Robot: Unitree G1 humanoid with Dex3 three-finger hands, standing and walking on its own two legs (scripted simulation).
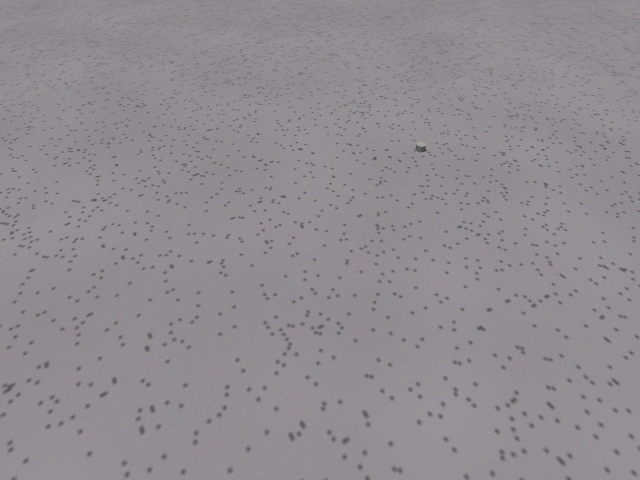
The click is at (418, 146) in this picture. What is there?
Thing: low tin
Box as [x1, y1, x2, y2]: [415, 142, 425, 151]
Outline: 417,142 415,149 417,151 423,151 425,144 423,142
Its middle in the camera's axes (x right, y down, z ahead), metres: +0.58 -0.48 +2.18
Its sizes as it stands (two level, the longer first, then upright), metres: 0.051 0.051 0.036
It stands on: the floor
